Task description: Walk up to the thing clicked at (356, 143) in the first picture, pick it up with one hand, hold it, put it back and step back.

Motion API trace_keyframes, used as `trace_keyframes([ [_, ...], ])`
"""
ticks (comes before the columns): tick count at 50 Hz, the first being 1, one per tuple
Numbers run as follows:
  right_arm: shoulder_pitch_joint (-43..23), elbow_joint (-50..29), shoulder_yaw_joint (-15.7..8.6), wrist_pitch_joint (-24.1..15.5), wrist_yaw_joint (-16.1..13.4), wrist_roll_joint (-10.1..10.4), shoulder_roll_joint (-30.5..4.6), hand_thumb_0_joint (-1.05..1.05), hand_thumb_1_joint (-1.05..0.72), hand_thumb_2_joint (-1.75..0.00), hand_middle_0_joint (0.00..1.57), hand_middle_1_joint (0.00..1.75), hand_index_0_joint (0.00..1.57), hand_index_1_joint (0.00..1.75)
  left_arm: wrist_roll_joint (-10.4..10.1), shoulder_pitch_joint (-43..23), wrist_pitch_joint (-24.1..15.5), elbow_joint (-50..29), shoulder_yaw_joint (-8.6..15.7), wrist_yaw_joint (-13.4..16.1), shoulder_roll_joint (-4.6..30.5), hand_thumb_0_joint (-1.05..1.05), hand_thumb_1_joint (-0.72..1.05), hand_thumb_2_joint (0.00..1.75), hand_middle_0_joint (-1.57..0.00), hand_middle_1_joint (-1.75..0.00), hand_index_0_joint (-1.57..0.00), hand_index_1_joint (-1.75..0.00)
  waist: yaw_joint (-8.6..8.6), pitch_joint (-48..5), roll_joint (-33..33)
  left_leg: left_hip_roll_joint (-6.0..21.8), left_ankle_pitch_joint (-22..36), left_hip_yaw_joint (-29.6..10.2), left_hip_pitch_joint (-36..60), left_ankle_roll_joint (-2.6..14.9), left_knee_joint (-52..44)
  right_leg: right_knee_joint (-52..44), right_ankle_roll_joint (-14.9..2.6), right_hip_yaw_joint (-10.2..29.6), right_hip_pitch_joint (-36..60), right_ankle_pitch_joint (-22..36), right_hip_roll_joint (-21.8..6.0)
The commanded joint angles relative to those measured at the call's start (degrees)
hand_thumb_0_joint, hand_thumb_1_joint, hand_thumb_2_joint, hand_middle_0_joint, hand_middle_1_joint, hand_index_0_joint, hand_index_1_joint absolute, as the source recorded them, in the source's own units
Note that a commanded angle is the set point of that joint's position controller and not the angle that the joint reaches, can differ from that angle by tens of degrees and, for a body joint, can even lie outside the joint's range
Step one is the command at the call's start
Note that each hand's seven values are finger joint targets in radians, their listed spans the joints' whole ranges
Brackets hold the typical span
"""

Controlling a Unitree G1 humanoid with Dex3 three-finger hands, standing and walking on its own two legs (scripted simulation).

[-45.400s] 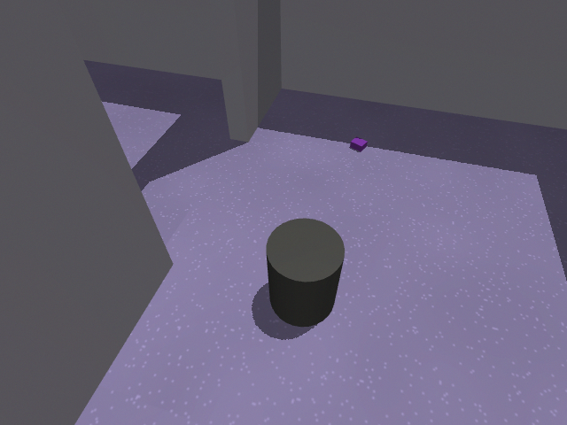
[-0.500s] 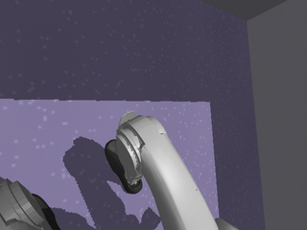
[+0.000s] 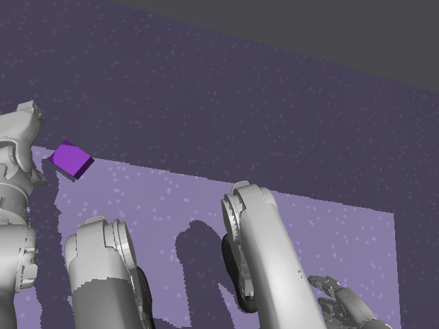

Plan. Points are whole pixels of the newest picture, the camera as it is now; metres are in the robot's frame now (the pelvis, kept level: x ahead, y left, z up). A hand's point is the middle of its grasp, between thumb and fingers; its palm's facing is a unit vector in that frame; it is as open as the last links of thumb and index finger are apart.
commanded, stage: withdraw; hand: left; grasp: from above
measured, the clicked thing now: (72, 159) +0.52 +0.26 -0.33
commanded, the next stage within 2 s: home in 0.18 s
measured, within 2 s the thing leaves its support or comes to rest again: neither
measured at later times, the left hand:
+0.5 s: hand (52, 134) +0.52 +0.25 -0.17, palm faces -0.29 -0.16 -0.94, open 13.3 cm
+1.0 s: hand (25, 191) +0.36 +0.21 +0.04, palm faces -0.13 -0.84 -0.53, open 7.7 cm
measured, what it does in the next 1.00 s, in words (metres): rises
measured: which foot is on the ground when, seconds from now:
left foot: down 0.00-1.00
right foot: down 0.00-1.00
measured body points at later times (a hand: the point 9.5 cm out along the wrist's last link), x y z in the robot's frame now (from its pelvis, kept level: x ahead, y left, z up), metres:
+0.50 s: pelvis +0.02 +0.00 -0.01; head +0.27 +0.09 +0.36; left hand +0.54 +0.26 -0.12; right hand +0.06 -0.27 -0.09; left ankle +0.09 +0.13 -0.31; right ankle +0.13 -0.14 -0.31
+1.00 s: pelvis +0.02 -0.02 +0.15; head +0.19 +0.02 +0.57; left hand +0.36 +0.25 +0.07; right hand +0.20 -0.27 +0.03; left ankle +0.09 +0.13 -0.31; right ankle +0.13 -0.14 -0.31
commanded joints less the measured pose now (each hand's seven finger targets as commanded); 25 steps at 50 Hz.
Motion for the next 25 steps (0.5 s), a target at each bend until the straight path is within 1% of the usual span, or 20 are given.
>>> trace_keyframes([
  [1,10.5,-1.5,-4.9,1.1,-4.7,0.1,-12.5,0.0,-0.9,-0.9,0.2,0.3,0.2,0.3,4.9,-20.3,-9.2,-11.3,3.2,-1.1,19.6,0.0,-0.51,1.01,-0.09,-0.97,-0.08,-0.98,-2.06,-31.4,4.6,-2.1,-6.0,6.7,14.9,1.15,-13.1,-17.6,-5.1,-2.9,18.0,-10.4,2.0],
  [2,10.8,-1.4,-4.8,1.3,-5.4,0.0,-11.7,0.0,-0.9,-0.9,0.2,0.3,0.2,0.3,6.1,-20.7,-11.0,-11.3,2.9,-1.1,19.5,0.0,-0.51,1.01,-0.09,-0.97,-0.08,-0.98,-1.9,-32.9,6.1,-1.8,-4.9,6.8,16.0,1.19,-13.2,-17.0,-5.05,-2.6,18.8,-9.4,2.2],
  [3,11.1,-1.3,-4.9,1.5,-6.3,0.2,-12.4,0.0,-0.9,-0.9,0.2,0.3,0.2,0.3,6.8,-21.0,-12.5,-11.2,2.8,-1.0,19.3,0.0,-0.5,1.01,-0.09,-0.96,-0.08,-0.97,-2.08,-33.3,5.1,-1.9,-4.7,6.2,16.4,1.32,-12.4,-16.7,-5.16,-3.2,16.4,-8.7,2.0],
  [4,11.5,-1.4,-4.3,1.7,-6.8,0.1,-11.9,0.0,-0.9,-0.9,0.2,0.3,0.2,0.3,7.5,-21.7,-13.9,-11.0,1.6,-0.9,17.9,0.0,-0.49,1.0,-0.09,-0.96,-0.08,-0.97,-3.02,-33.1,5.9,-1.6,-4.0,5.6,17.3,1.42,-12.7,-15.8,-4.93,-4.0,15.6,-6.8,2.0],
  [6,12.3,-0.9,-4.0,1.8,-7.6,-0.1,-12.5,0.0,-0.89,-0.9,0.2,0.3,0.2,0.3,8.1,-23.3,-16.4,-10.9,-0.4,0.0,15.3,0.0,-0.49,1.01,-0.08,-0.98,-0.08,-0.98,-4.29,-33.7,6.6,-1.4,-2.5,4.4,20.2,1.46,-12.5,-14.4,-4.61,-5.9,12.5,-2.8,1.7],
  [8,12.5,-0.4,-3.6,2.1,-8.0,-0.2,-12.4,0.0,-0.89,-0.9,0.2,0.3,0.2,0.3,8.7,-25.2,-18.0,-10.5,-1.5,1.6,14.3,0.0,-0.48,1.01,-0.08,-0.98,-0.08,-0.98,-4.01,-34.9,9.8,-1.2,-0.8,3.7,22.9,1.19,-13.6,-12.2,-4.43,-7.0,10.7,0.9,1.4],
  [10,12.9,0.2,-3.4,2.7,-8.2,-0.7,-12.6,0.0,-0.89,-0.89,0.2,0.3,0.2,0.3,9.4,-27.6,-18.6,-10.0,-2.8,3.9,12.5,0.0,-0.48,1.0,-0.07,-0.98,-0.08,-0.98,-4.02,-36.5,13.7,-1.2,2.2,3.3,26.1,0.62,-14.2,-10.3,-4.6,-8.0,8.8,4.5,1.1],
  [11,13.0,0.4,-3.4,3.0,-8.1,-1.0,-12.9,0.0,-0.89,-0.89,0.2,0.3,0.2,0.3,10.0,-28.5,-18.5,-9.6,-3.5,5.3,11.2,0.0,-0.47,0.99,-0.07,-0.98,-0.08,-0.97,-4.57,-36.5,16.0,-1.1,3.6,2.5,28.2,0.08,-14.7,-9.0,-4.85,-8.8,6.9,5.8,0.9],
  [13,13.4,1.1,-3.8,3.6,-7.9,-1.3,-13.0,0.0,-0.88,-0.89,0.2,0.3,0.2,0.3,11.7,-30.1,-17.0,-9.7,-4.4,8.7,9.7,0.0,-0.46,0.98,-0.07,-0.98,-0.08,-0.97,-4.41,-38.8,21.5,-1.0,8.8,2.8,33.9,-0.85,-15.2,-7.4,-5.08,-9.2,5.3,9.6,0.6],
  [14,13.8,1.4,-4.4,3.8,-7.6,-1.5,-13.5,0.0,-0.88,-0.89,0.2,0.3,0.2,0.3,12.4,-31.1,-16.0,-9.4,-3.9,10.6,9.7,0.0,-0.45,0.97,-0.07,-0.97,-0.08,-0.96,-4.59,-39.2,23.5,-1.0,11.3,2.5,35.7,-1.26,-15.3,-6.4,-5.17,-9.5,4.2,11.2,0.3],
  [15,14.2,1.5,-4.7,3.9,-7.4,-1.7,-13.6,0.0,-0.88,-0.89,0.2,0.3,0.2,0.3,13.1,-31.2,-14.8,-8.4,-3.3,12.5,9.6,0.0,-0.43,0.9,-0.15,-0.89,-0.16,-0.88,-4.49,-40.1,25.2,-0.9,13.4,2.4,37.2,-1.63,-15.7,-5.7,-5.19,-9.6,3.5,12.7,0.1],
  [16,14.3,1.8,-4.9,3.8,-7.1,-1.9,-13.3,0.0,-0.88,-0.89,0.2,0.3,0.2,0.3,13.2,-30.3,-13.4,-7.2,-2.7,14.3,9.5,0.0,-0.37,0.89,-0.23,-0.81,-0.22,-0.8,-3.84,-41.2,26.7,-0.9,14.9,2.9,39.0,-1.74,-15.4,-5.3,-5.33,-9.4,3.4,13.6,0.2],
  [17,15.1,1.7,-5.3,3.8,-6.9,-2.1,-13.5,0.0,-0.88,-0.89,0.2,0.3,0.2,0.3,13.5,-30.5,-11.9,-7.2,-0.3,16.3,11.8,0.0,-0.32,0.91,-0.25,-0.73,-0.22,-0.72,-3.43,-42.7,27.4,-0.9,15.7,3.3,39.3,-1.62,-15.4,-5.5,-5.3,-9.3,4.4,14.4,0.2],
  [18,15.6,1.6,-5.7,3.8,-6.7,-2.2,-13.7,0.0,-0.89,-0.89,0.2,0.3,0.2,0.3,13.3,-29.0,-10.0,-8.1,3.2,18.4,14.6,0.0,-0.32,0.85,-0.23,-0.65,-0.21,-0.66,-1.73,-45.8,29.0,-0.8,17.7,3.7,41.0,-1.76,-16.0,-5.3,-5.3,-8.9,6.2,15.8,0.0],
  [19,15.6,0.9,-6.5,3.7,-6.3,-2.2,-13.8,0.0,-0.89,-0.9,0.2,0.3,0.2,0.3,12.4,-28.6,-8.0,-10.2,5.7,20.0,16.1,0.0,-0.25,0.8,-0.22,-0.58,-0.2,-0.6,-0.33,-50.7,29.5,-0.7,19.2,4.1,42.8,-1.72,-16.2,-5.1,-5.4,-8.4,7.7,17.1,-0.3],
  [21,15.6,0.0,-7.2,3.8,-5.2,-1.9,-12.6,0.0,-0.89,-0.9,0.2,0.3,0.2,0.3,9.1,-28.7,-3.7,-11.8,5.4,21.8,11.4,0.0,-0.1,0.76,-0.2,-0.5,-0.19,-0.51,-0.69,-55.4,31.0,-0.6,20.7,5.3,44.8,-1.35,-16.8,-6.1,-5.71,-7.7,10.2,18.7,-0.2],
  [22,15.9,0.4,-7.5,3.7,-4.8,-1.7,-12.4,0.0,-0.89,-0.9,0.2,0.3,0.2,0.3,7.4,-30.1,-1.8,-11.6,5.5,22.0,10.3,0.0,-0.07,0.73,-0.2,-0.47,-0.18,-0.48,-1.29,-54.9,30.0,-0.5,19.1,5.5,42.6,-1.07,-17.4,-6.8,-5.75,-7.5,10.8,18.2,-0.1],
  [23,16.1,0.7,-7.4,3.8,-4.7,-1.3,-12.0,0.0,-0.89,-0.9,0.2,0.3,0.2,0.3,5.3,-30.1,0.1,-10.7,6.1,21.9,10.3,0.0,-0.01,0.73,-0.19,-0.45,-0.18,-0.46,-0.93,-55.2,27.7,-0.7,17.5,6.1,40.9,-0.38,-17.6,-8.3,-5.83,-7.4,12.4,17.5,0.4],
  [24,16.3,0.8,-7.4,3.9,-4.8,-0.9,-11.8,0.0,-0.89,-0.9,0.2,0.3,0.2,0.3,3.0,-29.7,1.9,-10.3,7.2,21.3,10.8,0.0,0.07,0.79,-0.2,-0.47,-0.19,-0.48,-0.55,-54.5,26.2,-0.8,16.0,6.7,38.1,0.11,-18.0,-9.6,-5.74,-6.9,13.9,16.5,0.3],
  [25,16.7,1.0,-7.3,4.0,-4.8,-0.6,-10.9,0.0,-0.89,-0.9,0.2,0.3,0.2,0.3,0.1,-27.5,3.2,-9.6,6.5,20.1,8.6,0.0,0.15,0.87,-0.22,-0.51,-0.21,-0.52,-0.46,-54.8,24.3,-0.9,15.8,7.4,36.7,0.65,-18.1,-11.4,-5.58,-6.5,17.3,16.5,0.8],
])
